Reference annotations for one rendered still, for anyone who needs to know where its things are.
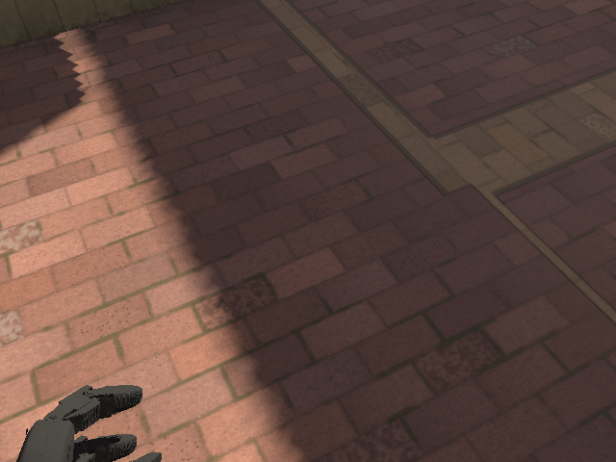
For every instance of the left robot hand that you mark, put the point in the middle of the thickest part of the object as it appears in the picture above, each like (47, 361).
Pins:
(52, 439)

